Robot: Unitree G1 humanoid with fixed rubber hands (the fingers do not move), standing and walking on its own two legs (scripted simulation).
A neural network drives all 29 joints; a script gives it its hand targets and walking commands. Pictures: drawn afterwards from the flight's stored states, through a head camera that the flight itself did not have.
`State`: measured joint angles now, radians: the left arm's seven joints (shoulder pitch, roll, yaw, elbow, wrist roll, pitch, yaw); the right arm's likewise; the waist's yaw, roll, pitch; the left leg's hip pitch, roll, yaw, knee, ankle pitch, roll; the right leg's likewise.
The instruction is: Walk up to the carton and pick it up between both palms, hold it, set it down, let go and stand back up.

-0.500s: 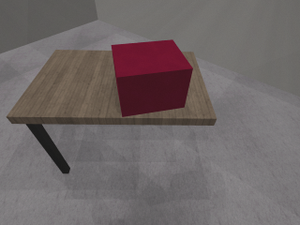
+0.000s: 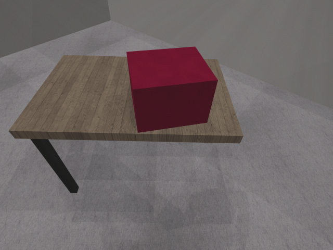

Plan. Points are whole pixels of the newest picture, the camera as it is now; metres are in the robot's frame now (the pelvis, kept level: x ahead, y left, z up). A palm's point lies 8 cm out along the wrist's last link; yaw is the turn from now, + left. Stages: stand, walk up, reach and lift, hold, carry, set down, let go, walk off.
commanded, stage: stand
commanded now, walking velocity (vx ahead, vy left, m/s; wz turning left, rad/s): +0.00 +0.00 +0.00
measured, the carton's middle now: (167, 88) +0.73 +0.00 -0.03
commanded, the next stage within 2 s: none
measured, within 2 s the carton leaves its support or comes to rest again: neither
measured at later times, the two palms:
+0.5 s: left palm out of the picture -0.01 +0.21 -0.15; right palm out of the picture -0.02 -0.19 -0.14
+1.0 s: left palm out of the picture -0.03 +0.20 -0.15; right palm out of the picture -0.03 -0.19 -0.14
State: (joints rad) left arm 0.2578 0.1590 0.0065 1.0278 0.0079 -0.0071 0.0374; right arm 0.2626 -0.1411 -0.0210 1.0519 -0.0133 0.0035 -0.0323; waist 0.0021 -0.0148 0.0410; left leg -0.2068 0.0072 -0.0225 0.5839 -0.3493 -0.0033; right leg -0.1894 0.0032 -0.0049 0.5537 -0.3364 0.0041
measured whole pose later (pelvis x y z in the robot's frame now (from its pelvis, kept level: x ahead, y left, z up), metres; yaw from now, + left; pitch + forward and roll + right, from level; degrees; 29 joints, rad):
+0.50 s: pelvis +0.00 +0.01 +0.01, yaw +0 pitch -3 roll +0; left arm 0.26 0.12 0.00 1.18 0.01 0.00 0.05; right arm 0.28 -0.09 0.00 1.17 -0.02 0.00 -0.05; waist 0.01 -0.01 0.06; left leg -0.14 0.00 -0.01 0.51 -0.32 0.01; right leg -0.13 -0.01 0.01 0.49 -0.31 0.02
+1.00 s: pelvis +0.00 +0.01 +0.01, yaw +0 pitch -3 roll +0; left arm 0.29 0.09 0.00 1.19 0.01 0.00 0.05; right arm 0.30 -0.08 0.00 1.19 -0.01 0.00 -0.05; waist 0.01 -0.02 0.05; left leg -0.13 -0.01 0.00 0.49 -0.30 0.01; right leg -0.13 -0.02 0.01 0.49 -0.30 0.02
